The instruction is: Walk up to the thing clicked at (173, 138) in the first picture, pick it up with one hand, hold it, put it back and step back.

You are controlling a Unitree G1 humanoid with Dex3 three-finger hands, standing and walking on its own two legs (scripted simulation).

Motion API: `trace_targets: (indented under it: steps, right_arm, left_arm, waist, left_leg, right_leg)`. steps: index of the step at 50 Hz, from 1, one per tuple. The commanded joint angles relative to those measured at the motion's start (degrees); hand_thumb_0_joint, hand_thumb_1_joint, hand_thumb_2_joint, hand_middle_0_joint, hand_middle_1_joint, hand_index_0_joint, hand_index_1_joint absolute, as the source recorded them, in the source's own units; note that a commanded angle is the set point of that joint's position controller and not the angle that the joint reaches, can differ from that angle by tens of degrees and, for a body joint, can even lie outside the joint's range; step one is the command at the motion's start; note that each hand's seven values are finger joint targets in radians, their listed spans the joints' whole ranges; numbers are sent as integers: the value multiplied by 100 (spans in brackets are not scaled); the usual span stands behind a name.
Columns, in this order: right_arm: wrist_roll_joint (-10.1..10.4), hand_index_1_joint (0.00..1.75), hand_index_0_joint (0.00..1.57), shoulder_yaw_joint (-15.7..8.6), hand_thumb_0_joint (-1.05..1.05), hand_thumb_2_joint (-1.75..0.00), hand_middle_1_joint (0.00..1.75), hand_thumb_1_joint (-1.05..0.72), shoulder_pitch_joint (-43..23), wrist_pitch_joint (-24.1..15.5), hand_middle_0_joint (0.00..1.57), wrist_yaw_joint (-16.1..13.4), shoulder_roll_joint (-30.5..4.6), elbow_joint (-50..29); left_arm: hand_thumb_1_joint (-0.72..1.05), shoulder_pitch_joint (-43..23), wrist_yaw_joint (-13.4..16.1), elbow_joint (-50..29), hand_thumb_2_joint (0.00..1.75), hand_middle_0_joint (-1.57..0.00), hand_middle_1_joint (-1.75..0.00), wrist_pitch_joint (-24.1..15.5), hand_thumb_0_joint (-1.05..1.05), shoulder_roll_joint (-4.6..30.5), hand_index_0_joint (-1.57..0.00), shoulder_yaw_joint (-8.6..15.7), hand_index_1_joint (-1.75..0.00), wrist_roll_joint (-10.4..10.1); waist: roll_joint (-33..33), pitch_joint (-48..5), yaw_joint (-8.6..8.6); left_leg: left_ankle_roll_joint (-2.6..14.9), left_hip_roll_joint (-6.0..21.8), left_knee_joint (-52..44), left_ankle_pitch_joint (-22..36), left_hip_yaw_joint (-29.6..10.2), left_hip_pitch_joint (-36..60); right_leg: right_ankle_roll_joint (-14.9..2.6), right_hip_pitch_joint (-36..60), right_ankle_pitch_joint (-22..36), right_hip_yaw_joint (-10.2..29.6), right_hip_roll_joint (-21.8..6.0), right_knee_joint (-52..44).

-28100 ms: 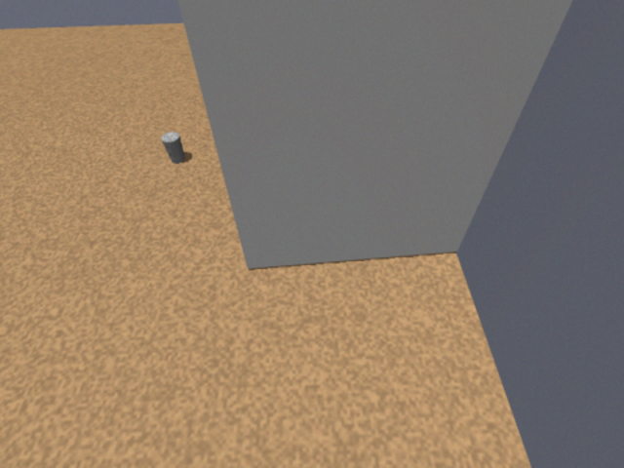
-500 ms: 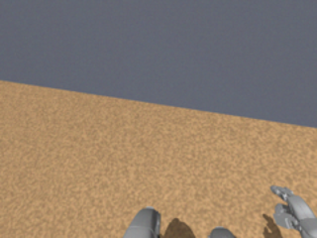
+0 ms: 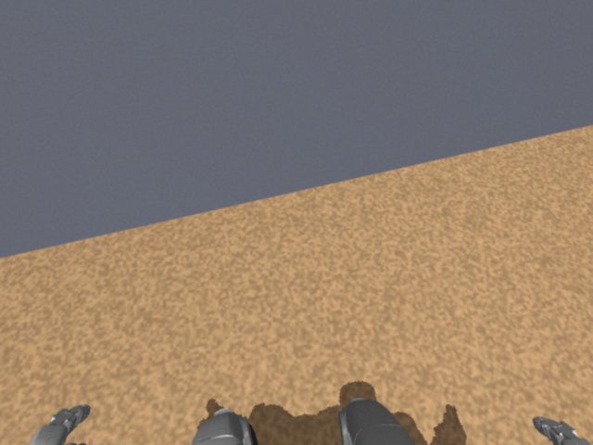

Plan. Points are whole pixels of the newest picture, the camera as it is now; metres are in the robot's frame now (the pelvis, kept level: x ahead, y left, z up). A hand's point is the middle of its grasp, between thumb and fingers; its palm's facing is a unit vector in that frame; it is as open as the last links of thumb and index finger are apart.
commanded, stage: walk up
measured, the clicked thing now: out of the picture -0.42 -1.44 -0.68
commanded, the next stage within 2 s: none
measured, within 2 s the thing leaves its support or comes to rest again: neither
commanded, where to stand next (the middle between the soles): +0.10 -0.06 m, yaw -33 degrees
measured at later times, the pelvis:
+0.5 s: pelvis +0.01 -0.01 -0.01, yaw -20 degrees
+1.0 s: pelvis +0.05 -0.01 +0.01, yaw -42 degrees
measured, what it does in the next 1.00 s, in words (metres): steps on the spot, turning right: right foot, then left foot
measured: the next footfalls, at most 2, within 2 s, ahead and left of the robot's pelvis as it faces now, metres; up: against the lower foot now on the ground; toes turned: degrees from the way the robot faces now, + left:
right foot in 0.14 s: +0.01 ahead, -0.16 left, +0.00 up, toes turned -9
left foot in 0.44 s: +0.14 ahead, +0.07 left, +0.00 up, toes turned -15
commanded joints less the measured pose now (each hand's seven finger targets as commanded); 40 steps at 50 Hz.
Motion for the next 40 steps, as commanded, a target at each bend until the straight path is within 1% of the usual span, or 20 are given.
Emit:
trace_targets:
  steps: [1,4,6,7,8,9,10,12,18,21,23,24,26,29,35,36,37,38,39,40]
  right_arm:
    - [-82,30,20,-612,0,-90,30,-90,267,-198,20,-128,-1875,-397]
    - [-122,30,20,-619,0,-90,30,-90,42,-145,20,-65,-1870,-442]
    - [-165,30,20,-531,0,-90,30,-90,-88,-57,20,-31,-1576,-451]
    - [-150,30,20,-401,0,-90,30,-90,127,-19,20,-32,-1187,-445]
    - [-12,30,20,-267,0,-90,30,-90,-282,-14,20,-62,-837,-599]
    - [14,30,20,-389,0,-90,30,-90,-731,-23,20,-132,-1325,-609]
    - [84,30,20,-405,0,-90,30,-90,-301,-57,20,-74,-1408,-314]
    - [-19,30,20,-318,0,-90,30,-90,129,-99,20,-54,-1268,-69]
    - [-109,30,20,-245,0,-90,30,-90,375,-172,20,5,-1147,32]
    - [-151,30,20,-322,0,-90,30,-90,1121,-280,20,-70,-1087,240]
    - [-256,30,20,-460,0,-90,30,-90,862,-334,20,-136,-1766,30]
    - [-109,30,20,-552,0,-90,30,-90,550,-324,20,-83,-2052,-30]
    - [-143,30,20,-433,0,-90,30,-90,335,-336,20,-84,-1594,-20]
    - [-151,30,20,-336,0,-90,30,-90,122,-314,20,-54,-1379,2]
    - [-103,30,20,-196,0,-90,30,-90,-98,-67,20,3,-1102,-72]
    - [-56,30,20,-98,0,-90,30,-90,82,-26,20,-4,-813,-62]
    - [-11,30,20,-11,0,-90,30,-90,124,-17,20,-25,-527,-124]
    - [19,30,20,55,0,-90,30,-90,34,50,20,-44,-370,-182]
    - [-2,30,20,-97,0,-90,30,-90,-203,98,20,-116,-806,-78]
    - [-115,30,20,-233,0,-90,30,-90,-977,131,20,17,-901,-397]
  left_arm:
    - [90,248,-70,-391,90,-20,-30,-144,0,824,-20,335,-30,8]
    - [90,662,-108,-126,90,-20,-30,-186,0,785,-20,398,-30,-32]
    - [90,1449,-59,230,90,-20,-30,-247,0,950,-20,557,-30,19]
    - [90,1785,-10,290,90,-20,-30,-259,0,1310,-20,700,-30,70]
    - [90,1384,48,16,90,-20,-30,-262,0,1859,-20,781,-30,120]
    - [90,620,66,-229,90,-20,-30,-271,0,1911,-20,721,-30,85]
    - [90,203,125,-245,90,-20,-30,-316,0,1558,-20,619,-30,19]
    - [90,157,256,-181,90,-20,-30,-387,0,1402,-20,531,-30,-31]
    - [90,210,287,13,90,-20,-30,-550,0,1273,-20,412,-30,-38]
    - [90,-36,286,30,90,-20,-30,-491,0,911,-20,220,-30,-96]
    - [90,557,339,69,90,-20,-30,-477,0,285,-20,-19,-30,-170]
    - [90,580,422,233,90,-20,-30,-513,0,951,-20,111,-30,-121]
    - [90,531,365,464,90,-20,-30,-575,0,1067,-20,182,-30,-114]
    - [90,727,234,640,90,-20,-30,-606,0,857,-20,190,-30,-130]
    - [90,800,303,724,90,-20,-30,-664,0,536,-20,163,-30,-96]
    - [90,760,355,733,90,-20,-30,-700,0,715,-20,244,-30,-66]
    - [90,725,411,666,90,-20,-30,-740,0,1056,-20,314,-30,-15]
    - [90,499,453,521,90,-20,-30,-776,0,1326,-20,304,-30,-32]
    - [90,425,454,535,90,-20,-30,-746,0,1409,-20,285,-30,-50]
    - [90,851,435,307,90,-20,-30,-586,0,1262,-20,251,-30,-40]
  waist:
    - [1236,-1167,-107]
    - [1472,-1217,77]
    - [675,-1452,559]
    - [-480,-1332,827]
    - [-2015,-745,902]
    - [-1302,-203,734]
    - [-704,-215,395]
    - [-733,-376,184]
    - [-868,-183,75]
    - [-301,-493,-453]
    - [1335,-539,-179]
    - [988,-492,-140]
    - [463,-181,5]
    - [924,-349,73]
    - [855,-1028,257]
    - [449,-1089,294]
    - [-502,-1138,267]
    - [-931,-957,220]
    - [-640,-922,274]
    - [-362,-862,367]
  left_leg:
    - [1222,1711,-1734,-353,-1826,1307]
    - [900,1509,-1740,-1833,-1169,610]
    - [387,930,-659,-2570,-411,-215]
    - [-43,328,526,-2948,52,-1295]
    - [-342,-548,1804,-2434,-81,-2249]
    - [-377,-95,1959,-1677,-1131,-1982]
    - [-266,-109,1958,-1221,-1202,-1803]
    - [-161,-232,1914,-842,-1116,-1431]
    - [51,-535,825,-823,-1187,-90]
    - [157,-899,-886,-746,-1093,1851]
    - [671,1285,-2833,-3019,-4591,1971]
    - [1160,1896,-3028,-3460,-5257,1547]
    - [999,1218,-2673,-2616,-3929,1261]
    - [999,846,-2209,-1106,-2386,898]
    - [735,532,-539,993,-1112,817]
    - [490,314,24,915,-939,487]
    - [202,-79,873,250,-664,-131]
    - [-35,-593,1228,-1644,-866,-728]
    - [15,-427,1482,-2262,-1283,-336]
    - [-30,-1051,1676,-2770,-1503,-913]
  right_leg:
    - [-80,-207,-148,-237,-199,-740]
    - [-205,717,175,-652,17,-1689]
    - [-390,2124,548,-848,296,-2912]
    - [-701,2876,-289,146,-83,-3633]
    - [-1384,1940,-2612,3256,-1345,-4835]
    - [-1713,1071,-2850,3692,-1651,-4963]
    - [-1503,1423,-1928,2857,-1283,-4517]
    - [-1234,1212,-1225,2213,-887,-4183]
    - [-1220,284,-477,2271,-790,-3877]
    - [-850,-654,866,1465,-353,-2451]
    - [-245,-1716,26,574,862,-89]
    - [-236,-1484,-81,748,429,281]
    - [-171,-1201,392,693,148,146]
    - [-149,-282,603,160,-15,-734]
    - [-204,1354,1694,-560,330,-2901]
    - [-303,1827,1776,-233,272,-3157]
    - [-558,2054,2049,1215,-491,-3476]
    - [-1236,1774,2088,3150,-1685,-3926]
    - [-1698,1334,2260,3148,-1836,-3646]
    - [-1675,1700,2551,4187,-1336,-3979]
